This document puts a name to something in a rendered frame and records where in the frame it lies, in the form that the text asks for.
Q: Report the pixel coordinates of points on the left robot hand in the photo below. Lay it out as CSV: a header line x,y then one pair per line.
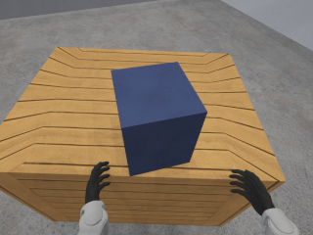
x,y
94,187

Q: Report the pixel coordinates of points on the right robot hand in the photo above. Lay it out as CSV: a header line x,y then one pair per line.
x,y
254,190

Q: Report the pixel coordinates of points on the pedestal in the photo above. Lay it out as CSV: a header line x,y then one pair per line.
x,y
66,122

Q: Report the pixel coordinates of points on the right robot forearm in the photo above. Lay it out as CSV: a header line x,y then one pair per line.
x,y
275,222

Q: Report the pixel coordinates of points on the carton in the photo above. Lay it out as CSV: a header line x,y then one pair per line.
x,y
160,115

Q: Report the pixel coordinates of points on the left robot forearm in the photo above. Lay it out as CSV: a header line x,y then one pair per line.
x,y
94,219

